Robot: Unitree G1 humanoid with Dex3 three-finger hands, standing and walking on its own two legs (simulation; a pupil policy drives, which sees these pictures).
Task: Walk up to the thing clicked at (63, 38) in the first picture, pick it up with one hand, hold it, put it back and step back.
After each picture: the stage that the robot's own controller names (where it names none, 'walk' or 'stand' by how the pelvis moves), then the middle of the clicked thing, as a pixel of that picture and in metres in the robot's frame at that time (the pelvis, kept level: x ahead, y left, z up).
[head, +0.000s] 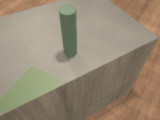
stand; (69, 34) +0.59 +0.08 +0.01
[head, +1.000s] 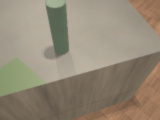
sink last; (59, 29) +0.54 +0.12 +0.04
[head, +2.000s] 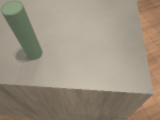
rise first; (25, 34) +0.48 +0.27 +0.04
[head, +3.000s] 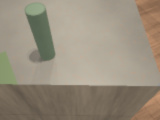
stand; (42, 35) +0.51 +0.19 +0.04
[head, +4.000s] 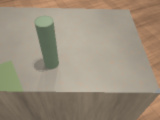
stand; (48, 45) +0.52 +0.17 +0.01
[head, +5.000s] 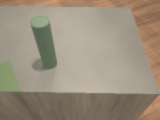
stand; (45, 45) +0.51 +0.18 +0.01
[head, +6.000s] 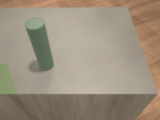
stand; (41, 47) +0.50 +0.20 +0.01
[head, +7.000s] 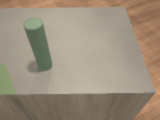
stand; (40, 47) +0.50 +0.21 +0.01
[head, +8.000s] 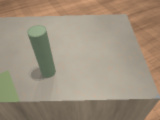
rise first; (43, 54) +0.48 +0.21 +0.01
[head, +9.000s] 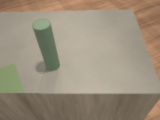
go down; (48, 47) +0.51 +0.20 +0.02
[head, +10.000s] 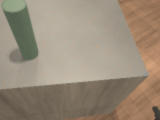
go down; (23, 33) +0.51 +0.19 +0.04
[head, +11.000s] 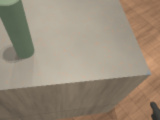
approach; (18, 29) +0.50 +0.20 +0.06
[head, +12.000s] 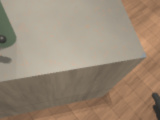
close in; out of the picture +0.51 +0.21 +0.10
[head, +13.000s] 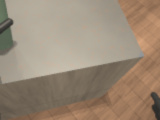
lift; out of the picture +0.53 +0.20 +0.10
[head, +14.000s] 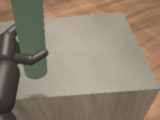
lift; (31, 37) +0.35 +0.15 +0.24
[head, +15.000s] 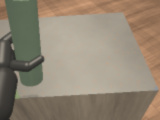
hold; (27, 44) +0.34 +0.17 +0.22
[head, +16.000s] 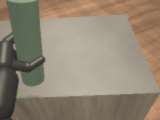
hold; (28, 45) +0.34 +0.17 +0.21
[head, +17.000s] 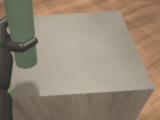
crouch; (22, 28) +0.40 +0.19 +0.22
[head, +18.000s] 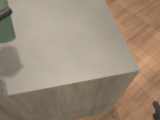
lower; out of the picture +0.53 +0.21 +0.20
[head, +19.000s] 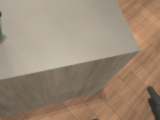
lower; out of the picture +0.55 +0.22 +0.10
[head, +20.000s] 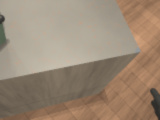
lower; out of the picture +0.54 +0.21 +0.10
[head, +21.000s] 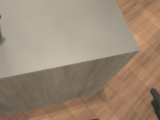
lower; out of the picture +0.54 +0.22 +0.11
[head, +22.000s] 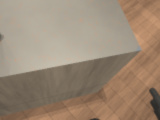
lower; out of the picture +0.55 +0.22 +0.11
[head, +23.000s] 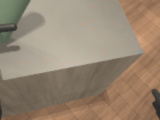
open; (13, 4) +0.55 +0.14 +0.09
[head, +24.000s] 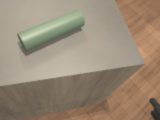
sink last; (53, 29) +0.54 +0.06 -0.01
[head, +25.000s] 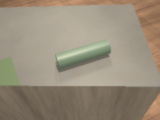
stand; (83, 53) +0.53 +0.05 -0.03
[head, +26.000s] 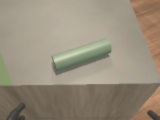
stand; (82, 54) +0.49 +0.03 -0.03
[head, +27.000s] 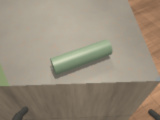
stand; (81, 56) +0.47 +0.03 -0.01
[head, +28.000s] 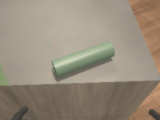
stand; (83, 58) +0.46 +0.02 -0.01
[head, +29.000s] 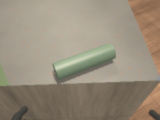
stand; (84, 60) +0.45 +0.02 -0.01
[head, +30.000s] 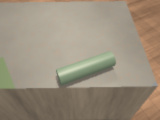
stand; (86, 67) +0.44 +0.01 -0.05
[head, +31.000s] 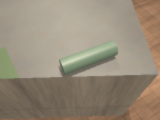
walk; (88, 57) +0.47 -0.01 -0.07
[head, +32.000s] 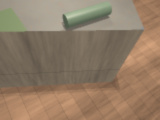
walk; (87, 14) +0.72 -0.01 -0.06
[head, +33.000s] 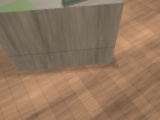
stand; out of the picture +1.06 +0.09 -0.06
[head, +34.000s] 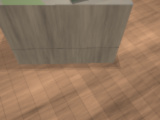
stand; out of the picture +1.07 +0.00 -0.07
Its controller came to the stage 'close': yes
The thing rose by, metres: 0.22
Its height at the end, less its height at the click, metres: -0.09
